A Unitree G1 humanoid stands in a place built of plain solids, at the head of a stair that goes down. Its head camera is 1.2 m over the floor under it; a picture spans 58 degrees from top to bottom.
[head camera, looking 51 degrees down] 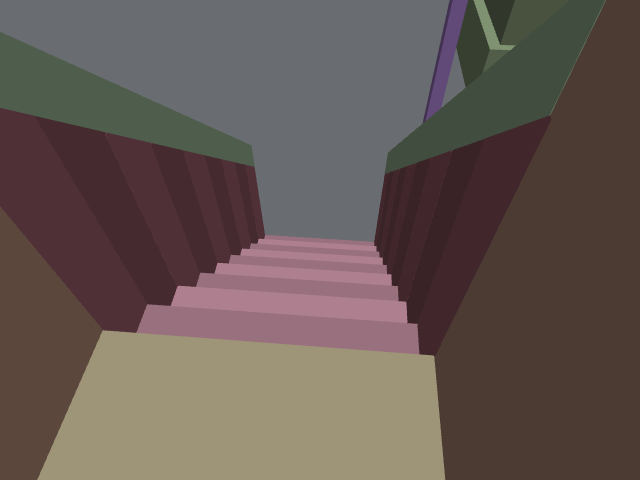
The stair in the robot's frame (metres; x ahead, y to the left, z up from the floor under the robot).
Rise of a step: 0.21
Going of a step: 0.22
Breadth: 1.00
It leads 5 degrees to the right of straight ahead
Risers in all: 10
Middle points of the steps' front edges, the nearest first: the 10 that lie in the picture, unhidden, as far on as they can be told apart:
0.58 0.16 0.00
0.79 0.15 -0.21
1.01 0.13 -0.41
1.22 0.11 -0.62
1.44 0.09 -0.83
1.65 0.08 -1.04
1.86 0.06 -1.25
2.08 0.04 -1.45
2.29 0.02 -1.66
2.51 0.01 -1.87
